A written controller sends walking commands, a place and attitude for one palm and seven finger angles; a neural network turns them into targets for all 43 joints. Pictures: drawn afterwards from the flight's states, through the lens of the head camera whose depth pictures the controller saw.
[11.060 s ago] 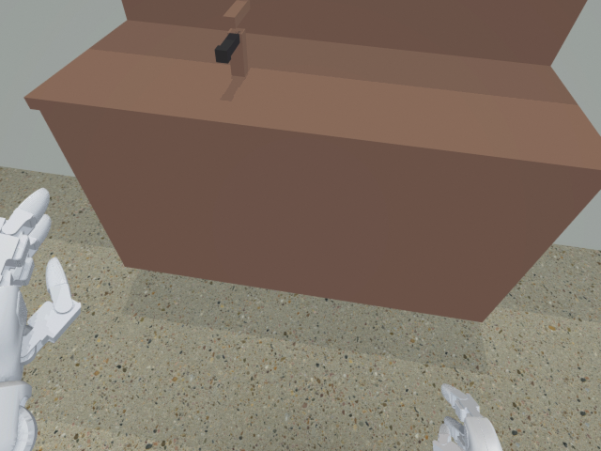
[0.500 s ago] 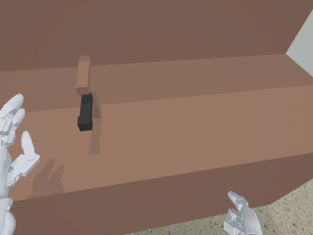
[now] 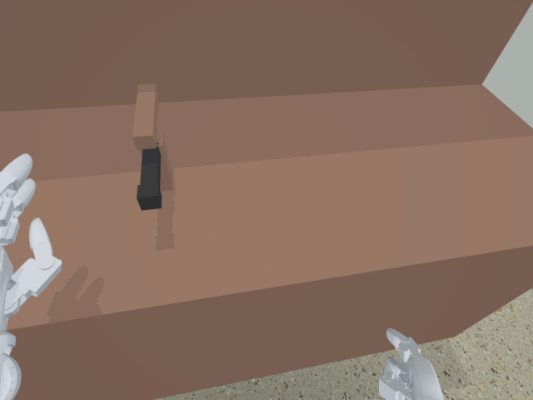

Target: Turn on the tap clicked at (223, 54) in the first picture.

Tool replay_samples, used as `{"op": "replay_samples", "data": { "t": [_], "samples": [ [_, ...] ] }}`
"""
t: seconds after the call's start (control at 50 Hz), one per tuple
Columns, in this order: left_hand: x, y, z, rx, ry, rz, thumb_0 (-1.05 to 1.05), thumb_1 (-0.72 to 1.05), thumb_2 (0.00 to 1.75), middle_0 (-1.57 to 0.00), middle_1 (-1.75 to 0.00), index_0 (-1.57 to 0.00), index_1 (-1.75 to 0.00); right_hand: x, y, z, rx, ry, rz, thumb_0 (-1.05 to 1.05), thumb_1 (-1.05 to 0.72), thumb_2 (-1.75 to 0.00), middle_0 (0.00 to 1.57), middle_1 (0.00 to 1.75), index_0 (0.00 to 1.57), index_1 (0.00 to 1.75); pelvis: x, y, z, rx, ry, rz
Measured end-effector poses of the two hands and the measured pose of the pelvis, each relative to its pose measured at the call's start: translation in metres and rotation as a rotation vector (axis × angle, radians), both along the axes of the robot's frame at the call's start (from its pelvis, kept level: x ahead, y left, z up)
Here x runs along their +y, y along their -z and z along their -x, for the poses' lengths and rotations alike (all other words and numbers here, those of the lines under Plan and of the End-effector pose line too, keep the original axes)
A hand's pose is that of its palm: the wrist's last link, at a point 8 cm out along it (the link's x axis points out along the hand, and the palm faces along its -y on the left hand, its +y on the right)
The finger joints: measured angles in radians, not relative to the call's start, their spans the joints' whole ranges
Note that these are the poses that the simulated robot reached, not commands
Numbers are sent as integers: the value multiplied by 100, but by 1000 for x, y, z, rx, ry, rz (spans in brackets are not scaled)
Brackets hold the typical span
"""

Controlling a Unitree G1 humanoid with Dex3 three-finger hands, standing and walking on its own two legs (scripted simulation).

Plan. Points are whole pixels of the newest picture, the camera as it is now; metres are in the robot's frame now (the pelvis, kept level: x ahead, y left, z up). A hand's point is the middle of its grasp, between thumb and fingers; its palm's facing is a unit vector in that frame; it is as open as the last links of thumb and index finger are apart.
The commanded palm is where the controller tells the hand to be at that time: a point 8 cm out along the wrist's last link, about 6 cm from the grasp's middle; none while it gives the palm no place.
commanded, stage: shuffle to correct the standing spot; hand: left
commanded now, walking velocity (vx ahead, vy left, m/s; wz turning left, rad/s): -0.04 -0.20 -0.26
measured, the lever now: (149, 196) +0.35 +0.21 +0.11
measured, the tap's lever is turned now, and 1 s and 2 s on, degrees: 0 0 0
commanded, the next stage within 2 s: come to a stop and stand still in 0.62 s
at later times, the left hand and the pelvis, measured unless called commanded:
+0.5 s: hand (175, 253) +0.24 +0.13 +0.16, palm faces +0.23 -0.88 -0.41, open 7.4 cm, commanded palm +0.19 +0.18 +0.17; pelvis +0.00 -0.08 -0.01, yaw -7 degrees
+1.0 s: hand (175, 248) +0.24 +0.14 +0.16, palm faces +0.29 -0.87 -0.40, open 7.4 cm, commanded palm +0.20 +0.18 +0.17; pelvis +0.01 -0.08 +0.00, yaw -7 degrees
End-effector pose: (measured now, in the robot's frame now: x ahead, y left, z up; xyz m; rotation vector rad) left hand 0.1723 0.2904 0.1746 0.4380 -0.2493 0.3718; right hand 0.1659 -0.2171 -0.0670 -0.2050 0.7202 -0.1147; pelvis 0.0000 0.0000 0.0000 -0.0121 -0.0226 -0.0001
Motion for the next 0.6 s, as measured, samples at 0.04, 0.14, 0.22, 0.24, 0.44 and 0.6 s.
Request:
{"op": "replay_samples", "data": {
  "t": [0.04, 0.14, 0.22, 0.24, 0.44, 0.6],
  "samples": [
    [-3, -2, -2, -14, 10, -4, 2, 89, 90, -21, -30, -21, -30, 0, -1, -1, -15, -1, -8, 2, -90, -90, 20, 30, 20, 30, -2, 1, 2, -1, 9, -7],
    [-24, -3, -8, -21, 56, -16, 2, 90, 90, -21, -30, -21, -30, -6, -1, -1, -58, 3, -42, 2, -90, -90, 20, 30, 20, 30, -13, 6, 7, -9, 66, -26],
    [-51, -4, -17, -16, 107, -22, 2, 90, 90, -20, -30, -21, -30, -20, 5, 7, -60, 14, -73, 1, -90, -90, 20, 30, 20, 30, -27, 8, 11, -19, 80, -12],
    [-58, -5, -19, -16, 117, -22, 2, 90, 90, -21, -30, -21, -30, -26, 8, 10, -54, 18, -78, 1, -90, -90, 20, 30, 20, 30, -32, 8, 11, -19, 76, -6],
    [-105, -4, -26, 40, 179, -49, 2, 89, 90, -21, -30, -21, -30, -102, 23, 57, 66, 168, -20, 2, -90, -90, 20, 30, 20, 30, -69, 11, 8, 16, 121, -5],
    [-123, -5, -40, 29, 178, -41, 2, 89, 90, -21, -30, -21, -30, -138, 21, 68, 92, 235, 21, 2, -90, -90, 20, 30, 20, 30, -87, 9, -1, 18, 116, -12]
  ]
}}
